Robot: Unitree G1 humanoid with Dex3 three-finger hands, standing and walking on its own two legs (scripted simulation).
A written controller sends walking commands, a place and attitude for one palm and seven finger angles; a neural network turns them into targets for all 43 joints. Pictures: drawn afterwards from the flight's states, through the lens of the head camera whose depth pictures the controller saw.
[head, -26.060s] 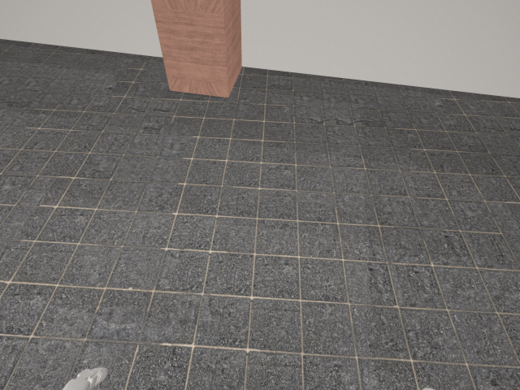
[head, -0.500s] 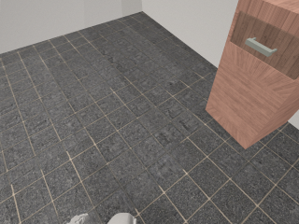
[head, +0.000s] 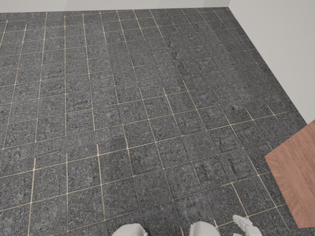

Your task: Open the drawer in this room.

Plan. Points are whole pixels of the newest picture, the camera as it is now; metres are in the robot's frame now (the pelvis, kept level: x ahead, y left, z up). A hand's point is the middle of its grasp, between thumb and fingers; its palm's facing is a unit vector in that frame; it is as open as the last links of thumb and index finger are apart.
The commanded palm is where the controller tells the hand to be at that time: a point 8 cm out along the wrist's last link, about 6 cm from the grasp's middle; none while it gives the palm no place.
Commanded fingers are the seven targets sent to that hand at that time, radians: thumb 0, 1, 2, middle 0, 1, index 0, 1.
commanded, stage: turn to face it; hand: left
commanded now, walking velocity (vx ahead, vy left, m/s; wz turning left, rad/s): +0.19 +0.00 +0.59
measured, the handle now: out of the picture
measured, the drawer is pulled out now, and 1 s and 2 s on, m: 0.00 0.00 0.00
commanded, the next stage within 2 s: none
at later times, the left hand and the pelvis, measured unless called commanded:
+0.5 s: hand (127, 194) +0.23 +0.12 -0.16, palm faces -0.07 -0.98 -0.20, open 7.3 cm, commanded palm none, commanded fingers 0.00 0.90 0.90 -0.20 -0.30 -0.20 -0.30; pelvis +0.14 -0.05 +0.00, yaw -5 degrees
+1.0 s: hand (106, 177) +0.28 +0.20 -0.17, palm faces -0.24 -0.95 -0.22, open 7.4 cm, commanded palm none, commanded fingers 0.00 0.90 0.90 -0.20 -0.30 -0.20 -0.30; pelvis +0.17 +0.00 +0.00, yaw -21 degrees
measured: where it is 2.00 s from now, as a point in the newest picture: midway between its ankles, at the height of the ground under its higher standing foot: (160, 229)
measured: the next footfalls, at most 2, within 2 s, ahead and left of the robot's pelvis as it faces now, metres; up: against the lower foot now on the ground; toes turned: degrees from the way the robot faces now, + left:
right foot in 0.40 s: +0.21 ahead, -0.14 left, +0.00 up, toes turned -8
left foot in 0.92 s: +0.23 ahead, +0.10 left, +0.00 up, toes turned -18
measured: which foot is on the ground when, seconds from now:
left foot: down 0.00-0.42, up 0.44-0.90, down 0.92-1.00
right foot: up 0.00-0.38, down 0.40-0.92, up 0.94-1.00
